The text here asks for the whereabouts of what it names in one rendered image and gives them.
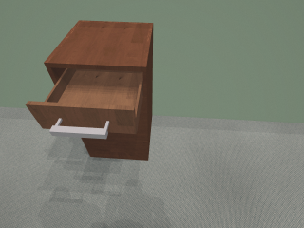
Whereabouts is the drawer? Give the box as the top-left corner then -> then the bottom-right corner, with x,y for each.
26,68 -> 143,134

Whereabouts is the cabinet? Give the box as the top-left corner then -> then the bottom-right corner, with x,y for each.
44,20 -> 154,161

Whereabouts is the handle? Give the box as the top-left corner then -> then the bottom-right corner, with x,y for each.
49,118 -> 110,140

